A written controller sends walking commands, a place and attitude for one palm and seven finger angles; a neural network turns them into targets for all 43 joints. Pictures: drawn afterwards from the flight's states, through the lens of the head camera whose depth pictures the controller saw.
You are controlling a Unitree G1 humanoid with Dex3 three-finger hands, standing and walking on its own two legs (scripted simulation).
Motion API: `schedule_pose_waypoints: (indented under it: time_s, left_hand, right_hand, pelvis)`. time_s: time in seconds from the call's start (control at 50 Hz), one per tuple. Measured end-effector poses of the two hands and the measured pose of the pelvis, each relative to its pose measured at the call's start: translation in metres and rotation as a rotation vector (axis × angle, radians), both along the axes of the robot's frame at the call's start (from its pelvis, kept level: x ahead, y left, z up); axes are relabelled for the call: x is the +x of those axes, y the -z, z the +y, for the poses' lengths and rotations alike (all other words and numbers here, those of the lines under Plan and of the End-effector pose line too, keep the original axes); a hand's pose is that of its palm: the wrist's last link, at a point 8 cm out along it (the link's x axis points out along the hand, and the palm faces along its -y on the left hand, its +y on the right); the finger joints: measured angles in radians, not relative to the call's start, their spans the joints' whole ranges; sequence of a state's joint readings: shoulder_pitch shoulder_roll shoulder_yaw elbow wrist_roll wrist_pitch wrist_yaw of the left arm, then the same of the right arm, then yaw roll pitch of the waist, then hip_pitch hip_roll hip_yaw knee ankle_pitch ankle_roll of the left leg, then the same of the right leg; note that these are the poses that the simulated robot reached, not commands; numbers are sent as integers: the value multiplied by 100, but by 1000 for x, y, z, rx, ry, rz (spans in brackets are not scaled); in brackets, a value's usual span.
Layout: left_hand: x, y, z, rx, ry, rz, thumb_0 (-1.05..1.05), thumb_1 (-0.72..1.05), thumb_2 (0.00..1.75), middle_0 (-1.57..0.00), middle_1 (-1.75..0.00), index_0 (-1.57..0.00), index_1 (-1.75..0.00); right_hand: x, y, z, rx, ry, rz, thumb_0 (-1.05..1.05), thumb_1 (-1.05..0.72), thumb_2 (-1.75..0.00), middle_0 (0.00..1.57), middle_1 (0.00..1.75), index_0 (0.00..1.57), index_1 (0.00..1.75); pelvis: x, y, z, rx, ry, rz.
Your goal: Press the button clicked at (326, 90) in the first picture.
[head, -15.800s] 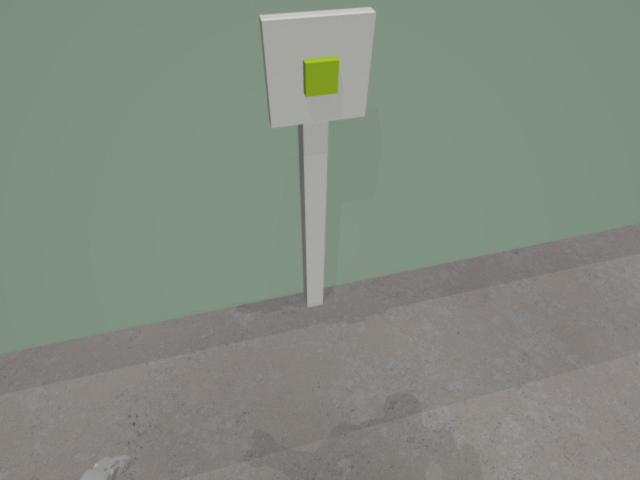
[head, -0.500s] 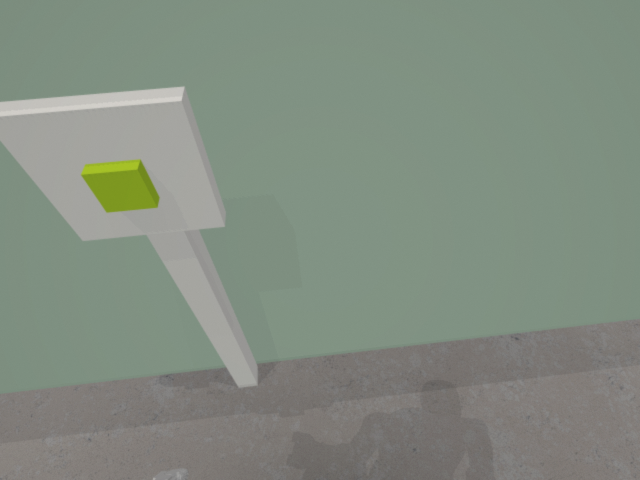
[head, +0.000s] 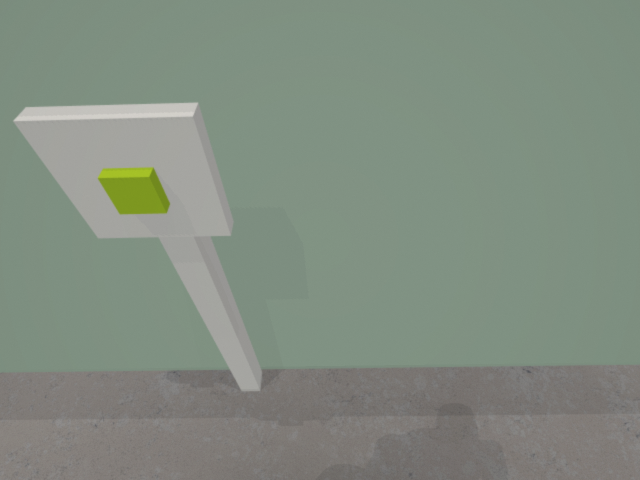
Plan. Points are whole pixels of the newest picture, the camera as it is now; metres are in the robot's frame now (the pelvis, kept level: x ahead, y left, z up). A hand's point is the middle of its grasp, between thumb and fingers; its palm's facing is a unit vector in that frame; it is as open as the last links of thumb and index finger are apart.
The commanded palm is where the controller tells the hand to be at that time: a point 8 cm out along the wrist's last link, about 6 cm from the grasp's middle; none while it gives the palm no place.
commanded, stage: shuffle to correct the standing spot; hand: left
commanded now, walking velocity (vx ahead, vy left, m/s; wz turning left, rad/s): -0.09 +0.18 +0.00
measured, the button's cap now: (136, 189) +0.44 +0.27 +0.13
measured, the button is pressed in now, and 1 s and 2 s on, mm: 0 0 0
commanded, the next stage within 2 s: come to a stop and stand still in 0.08 s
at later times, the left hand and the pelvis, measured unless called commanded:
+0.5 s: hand out of the picture -0.02 +0.23 -0.17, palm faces +0.03 -0.98 -0.21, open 7.4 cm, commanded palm none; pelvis -0.03 +0.04 +0.00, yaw +0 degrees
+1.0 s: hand out of the picture -0.02 +0.20 -0.18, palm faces +0.02 -0.99 -0.15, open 7.4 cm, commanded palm none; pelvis -0.03 +0.04 +0.00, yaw -1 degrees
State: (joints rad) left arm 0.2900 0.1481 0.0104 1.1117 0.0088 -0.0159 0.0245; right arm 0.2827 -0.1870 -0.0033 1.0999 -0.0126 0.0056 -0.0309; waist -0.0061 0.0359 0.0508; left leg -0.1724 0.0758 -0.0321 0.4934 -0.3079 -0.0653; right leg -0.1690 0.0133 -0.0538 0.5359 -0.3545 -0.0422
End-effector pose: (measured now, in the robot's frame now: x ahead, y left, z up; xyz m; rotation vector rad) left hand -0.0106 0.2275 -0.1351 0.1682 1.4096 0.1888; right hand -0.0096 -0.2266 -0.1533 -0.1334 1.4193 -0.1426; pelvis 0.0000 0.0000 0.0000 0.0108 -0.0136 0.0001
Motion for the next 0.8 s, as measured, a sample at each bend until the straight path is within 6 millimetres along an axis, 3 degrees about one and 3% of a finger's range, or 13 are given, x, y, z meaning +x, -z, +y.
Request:
schedule_pose_waypoints:
  time_s: [0.14,0.28,0.36,0.42,0.52,0.66,0.8]
  left_hand:
    - [-7,3,2,-13,-26,-18,1,90,90,-20,-30,-20,-30]
    - [-16,13,34,-11,-51,-47,1,90,90,-20,-30,-20,-30]
    - [-18,12,50,-4,-33,-34,1,90,90,-20,-30,-20,-30]
    - [-18,7,55,-9,-15,-39,1,91,90,-19,-30,-20,-30]
    - [-17,3,46,-22,12,-35,1,91,90,-19,-30,-19,-30]
    - [-22,3,18,-37,17,-20,1,91,90,-19,-30,-19,-30]
    - [-25,10,1,-60,37,4,1,91,90,-20,-30,-20,-30]
  right_hand:
    - [17,-3,3,-19,-20,-39,0,-91,-90,19,30,20,30]
    - [36,-9,25,-44,-60,-114,0,-91,-90,19,30,20,30]
    - [32,-15,44,-34,-53,-159,0,-91,-89,20,30,20,30]
    - [23,-18,47,-34,-41,-154,0,-94,-89,20,30,21,30]
    - [3,-14,46,-13,-20,-114,0,-94,-89,20,30,21,30]
    - [-27,-1,38,26,17,-11,0,-92,-89,20,30,20,30]
    - [-21,-5,39,11,37,-26,1,-91,-89,20,30,20,30]
  pelvis:
    - [-8,0,7,4,-8,-8]
    - [-23,5,34,7,-27,-20]
    - [-28,2,43,12,-11,-16]
    - [-30,-2,46,9,-9,-5]
    - [-32,-4,43,15,0,15]
    - [-25,-1,28,2,-5,11]
    - [-18,1,26,-18,15,8]
